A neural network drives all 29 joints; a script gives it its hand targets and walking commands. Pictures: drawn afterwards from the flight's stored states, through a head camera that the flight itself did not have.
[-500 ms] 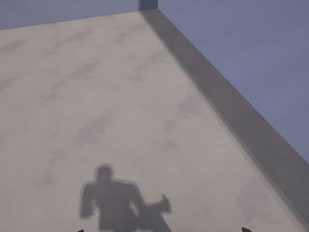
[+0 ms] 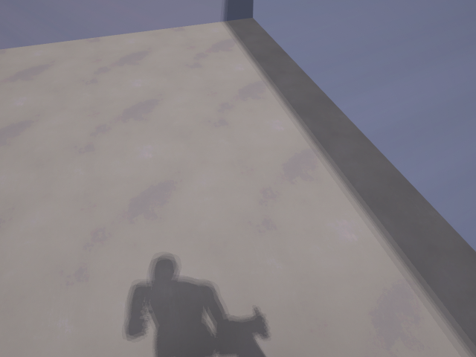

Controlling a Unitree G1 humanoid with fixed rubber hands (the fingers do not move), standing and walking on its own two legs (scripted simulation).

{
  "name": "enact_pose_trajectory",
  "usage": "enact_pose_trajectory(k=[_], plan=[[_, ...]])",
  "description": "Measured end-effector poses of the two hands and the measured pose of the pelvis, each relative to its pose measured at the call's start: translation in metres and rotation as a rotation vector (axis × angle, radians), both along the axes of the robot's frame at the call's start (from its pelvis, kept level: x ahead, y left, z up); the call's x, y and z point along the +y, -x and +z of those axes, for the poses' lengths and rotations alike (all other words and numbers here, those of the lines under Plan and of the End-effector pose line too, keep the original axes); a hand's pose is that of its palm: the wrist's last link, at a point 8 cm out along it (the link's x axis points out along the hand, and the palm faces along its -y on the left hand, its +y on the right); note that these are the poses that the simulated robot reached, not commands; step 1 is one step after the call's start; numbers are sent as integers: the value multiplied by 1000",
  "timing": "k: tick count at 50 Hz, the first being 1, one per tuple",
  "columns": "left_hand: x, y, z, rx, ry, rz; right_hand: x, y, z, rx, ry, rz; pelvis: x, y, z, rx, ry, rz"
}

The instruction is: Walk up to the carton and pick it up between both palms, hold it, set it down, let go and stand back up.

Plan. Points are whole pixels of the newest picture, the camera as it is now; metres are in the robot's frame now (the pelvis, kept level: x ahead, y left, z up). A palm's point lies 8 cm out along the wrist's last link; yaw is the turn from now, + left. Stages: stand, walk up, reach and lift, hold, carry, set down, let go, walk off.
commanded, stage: walk up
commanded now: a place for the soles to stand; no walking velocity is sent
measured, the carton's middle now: out of the picture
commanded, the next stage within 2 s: none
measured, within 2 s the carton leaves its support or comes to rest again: neither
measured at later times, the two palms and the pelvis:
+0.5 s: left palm out of the picture -0.02 +0.39 -0.13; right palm (302, 338) +0.19 -0.10 -0.11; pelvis +0.01 +0.11 -0.01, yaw +26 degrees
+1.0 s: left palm out of the picture -0.21 +0.44 -0.14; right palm (144, 281) +0.31 +0.20 -0.10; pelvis +0.01 +0.26 -0.02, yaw +53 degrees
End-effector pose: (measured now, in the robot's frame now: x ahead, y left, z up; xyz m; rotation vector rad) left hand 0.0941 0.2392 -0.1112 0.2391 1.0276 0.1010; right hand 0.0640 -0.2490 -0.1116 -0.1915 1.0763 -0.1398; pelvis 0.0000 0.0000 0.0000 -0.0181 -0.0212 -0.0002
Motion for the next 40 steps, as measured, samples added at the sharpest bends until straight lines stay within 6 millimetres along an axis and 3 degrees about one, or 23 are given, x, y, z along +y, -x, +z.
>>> enact_pose_trajectory(k=[4,8,13,17,22,27,31,40], plan=[[28,10,0,-54,-44,89,3,-15,0,77,46,152,10,5,-3,1,21,105],[66,35,-5,-53,-68,195,18,-49,7,64,75,245,28,6,-6,-24,34,203],[120,71,-28,-18,-71,315,63,-96,11,-23,92,337,64,-1,-21,-41,14,300],[147,92,-37,47,-58,381,99,-114,13,-65,92,370,83,-4,-22,-25,-16,349],[154,103,-24,41,-51,419,130,-121,9,-17,90,449,99,-8,-14,-7,-29,418],[148,119,-12,21,-63,495,159,-139,-12,29,29,518,112,-20,-16,0,-33,486],[146,153,-3,45,-111,604,193,-164,-19,51,12,632,125,-28,-14,-10,-7,570],[150,229,7,102,-117,854,290,-222,0,9,-32,829,167,-30,0,-55,13,764]])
